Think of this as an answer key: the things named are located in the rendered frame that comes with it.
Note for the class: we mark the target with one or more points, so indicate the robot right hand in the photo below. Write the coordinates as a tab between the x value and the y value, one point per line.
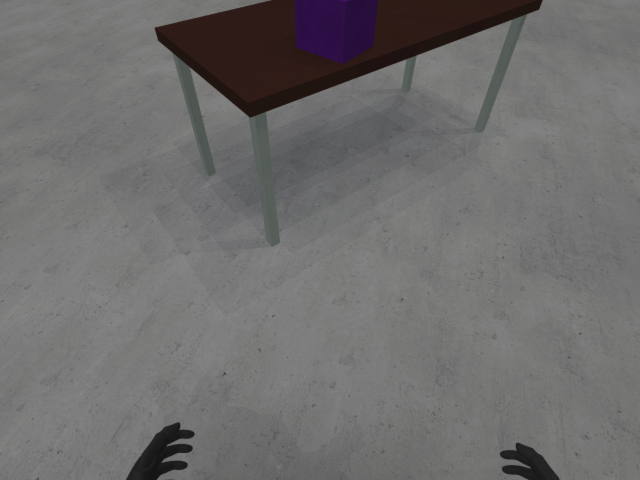
540	470

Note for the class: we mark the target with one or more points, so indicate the carton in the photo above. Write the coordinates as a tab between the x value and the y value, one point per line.
338	30

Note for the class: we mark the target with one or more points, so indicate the robot left hand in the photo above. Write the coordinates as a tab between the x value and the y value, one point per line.
149	466

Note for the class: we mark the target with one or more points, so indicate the table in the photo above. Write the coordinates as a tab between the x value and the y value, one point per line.
249	55

